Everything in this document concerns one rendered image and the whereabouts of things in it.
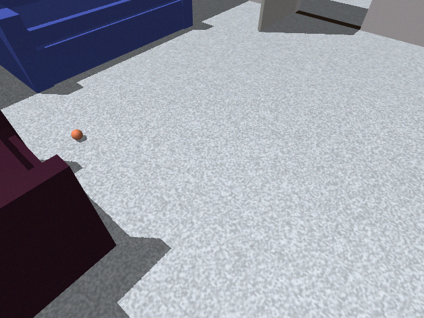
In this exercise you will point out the armchair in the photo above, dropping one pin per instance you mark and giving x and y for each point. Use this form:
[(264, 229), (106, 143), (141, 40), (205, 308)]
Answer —
[(50, 233)]

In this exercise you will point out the sofa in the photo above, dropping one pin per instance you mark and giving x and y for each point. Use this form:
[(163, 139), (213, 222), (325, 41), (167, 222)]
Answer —
[(44, 42)]

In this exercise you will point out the ball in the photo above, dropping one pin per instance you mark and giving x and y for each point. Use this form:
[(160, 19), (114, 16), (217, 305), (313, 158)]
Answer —
[(76, 134)]

